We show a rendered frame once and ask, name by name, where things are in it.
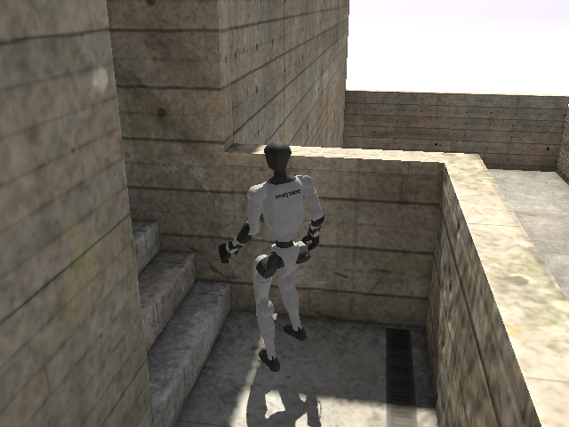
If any robot left hand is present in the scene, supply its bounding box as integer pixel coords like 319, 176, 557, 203
219, 244, 238, 263

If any robot left forearm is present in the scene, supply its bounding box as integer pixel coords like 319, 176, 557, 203
226, 222, 252, 254

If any robot right upper arm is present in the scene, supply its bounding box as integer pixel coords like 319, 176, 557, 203
296, 175, 324, 221

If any robot right hand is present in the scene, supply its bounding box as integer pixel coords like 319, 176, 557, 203
302, 231, 319, 251

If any robot left shin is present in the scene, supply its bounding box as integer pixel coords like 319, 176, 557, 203
256, 303, 276, 360

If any robot left upper arm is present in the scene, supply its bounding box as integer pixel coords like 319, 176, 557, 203
247, 183, 267, 235

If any robot left thigh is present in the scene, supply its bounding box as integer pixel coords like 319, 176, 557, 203
252, 254, 278, 318

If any robot right forearm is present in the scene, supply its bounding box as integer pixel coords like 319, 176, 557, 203
309, 207, 325, 237

